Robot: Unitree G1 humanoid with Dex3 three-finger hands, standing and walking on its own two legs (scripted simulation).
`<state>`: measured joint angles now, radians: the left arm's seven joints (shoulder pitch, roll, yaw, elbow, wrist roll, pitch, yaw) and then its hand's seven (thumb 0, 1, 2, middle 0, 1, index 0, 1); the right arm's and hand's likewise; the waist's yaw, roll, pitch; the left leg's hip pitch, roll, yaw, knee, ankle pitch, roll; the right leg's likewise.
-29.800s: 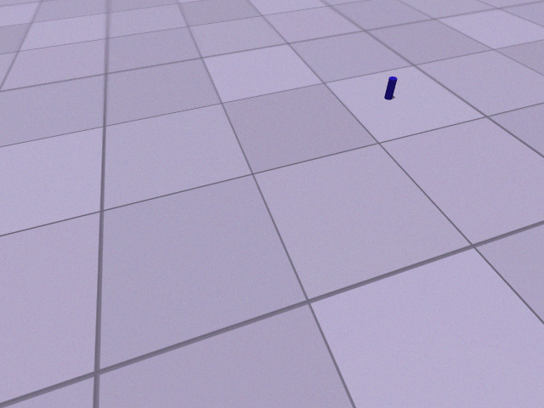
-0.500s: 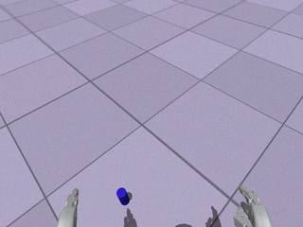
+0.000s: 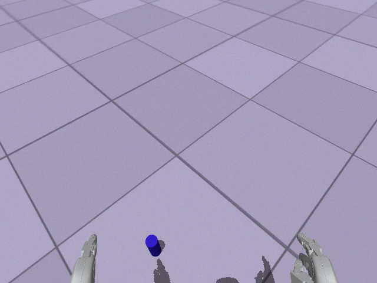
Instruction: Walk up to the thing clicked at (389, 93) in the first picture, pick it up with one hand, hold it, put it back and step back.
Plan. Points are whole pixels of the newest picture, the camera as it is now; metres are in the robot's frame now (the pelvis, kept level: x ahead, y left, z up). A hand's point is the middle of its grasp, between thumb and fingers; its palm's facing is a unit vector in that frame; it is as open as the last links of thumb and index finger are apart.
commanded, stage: home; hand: left
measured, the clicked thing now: (153, 246) +0.40 +0.21 -0.65
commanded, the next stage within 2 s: stand in 0.06 s
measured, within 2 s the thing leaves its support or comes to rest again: neither
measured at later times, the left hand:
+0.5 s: hand (117, 278) +0.17 +0.18 -0.06, palm faces +0.12 -0.95 -0.29, open 12.2 cm
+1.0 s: hand out of the picture +0.05 +0.25 -0.11, palm faces +0.02 -0.94 -0.35, open 7.4 cm
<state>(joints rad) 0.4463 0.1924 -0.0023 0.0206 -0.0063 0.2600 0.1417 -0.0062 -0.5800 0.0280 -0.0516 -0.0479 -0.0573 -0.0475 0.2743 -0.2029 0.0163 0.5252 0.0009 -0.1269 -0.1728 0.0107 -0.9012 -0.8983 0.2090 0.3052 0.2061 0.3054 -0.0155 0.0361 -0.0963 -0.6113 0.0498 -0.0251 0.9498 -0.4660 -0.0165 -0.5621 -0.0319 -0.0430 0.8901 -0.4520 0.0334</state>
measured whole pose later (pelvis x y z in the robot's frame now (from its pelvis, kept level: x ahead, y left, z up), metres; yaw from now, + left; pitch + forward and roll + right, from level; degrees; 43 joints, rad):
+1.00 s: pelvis -0.01 +0.01 +0.04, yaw +1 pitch -3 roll +0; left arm 0.24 0.32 0.02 0.92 0.03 0.00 0.03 0.01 0.90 0.90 -0.20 -0.30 -0.21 -0.30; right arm 0.20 -0.31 -0.04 0.98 -0.05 0.00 0.00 0.01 -0.91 -0.90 0.21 0.30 0.20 0.30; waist 0.02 0.00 0.04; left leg -0.26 0.00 0.00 0.60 -0.29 0.00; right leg -0.23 -0.07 -0.03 0.58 -0.30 0.05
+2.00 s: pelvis -0.01 -0.01 +0.06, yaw +0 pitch -3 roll +0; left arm 0.10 0.32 0.00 1.14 0.02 -0.02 0.01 0.01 0.91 0.90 -0.20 -0.30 -0.21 -0.30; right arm 0.11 -0.33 -0.01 1.15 -0.02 0.00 0.00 0.00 -0.91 -0.90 0.21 0.30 0.20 0.30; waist 0.00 0.01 0.05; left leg -0.11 0.02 0.01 0.33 -0.16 -0.02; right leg -0.10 -0.05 -0.03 0.34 -0.18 0.03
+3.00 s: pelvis -0.05 +0.04 +0.03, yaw +1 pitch -1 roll -1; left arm 0.02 0.39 0.07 0.96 0.01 0.06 0.01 0.01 0.90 0.90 -0.20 -0.30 -0.21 -0.30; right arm 0.12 -0.41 -0.07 1.00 -0.01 0.04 0.02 0.00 -0.91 -0.90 0.21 0.30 0.20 0.30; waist -0.02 -0.02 0.17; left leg -0.30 -0.04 0.00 0.69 -0.37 0.05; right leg -0.36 -0.07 0.02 0.69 -0.33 0.02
